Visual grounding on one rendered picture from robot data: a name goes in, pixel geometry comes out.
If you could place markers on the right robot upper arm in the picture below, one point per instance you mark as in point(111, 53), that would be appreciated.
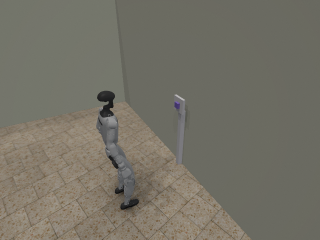
point(111, 126)

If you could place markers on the left robot upper arm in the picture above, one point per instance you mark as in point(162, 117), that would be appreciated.
point(98, 124)

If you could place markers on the robot right foot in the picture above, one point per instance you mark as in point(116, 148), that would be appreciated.
point(131, 204)

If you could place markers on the right robot hand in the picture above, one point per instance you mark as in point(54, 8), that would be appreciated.
point(126, 173)

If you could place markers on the robot torso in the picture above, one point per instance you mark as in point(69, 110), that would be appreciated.
point(103, 129)

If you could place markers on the button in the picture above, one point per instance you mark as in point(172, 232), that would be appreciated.
point(176, 105)

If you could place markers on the robot right forearm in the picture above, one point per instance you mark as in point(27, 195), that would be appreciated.
point(116, 156)

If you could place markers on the panel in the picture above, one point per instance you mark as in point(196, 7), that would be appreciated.
point(180, 128)

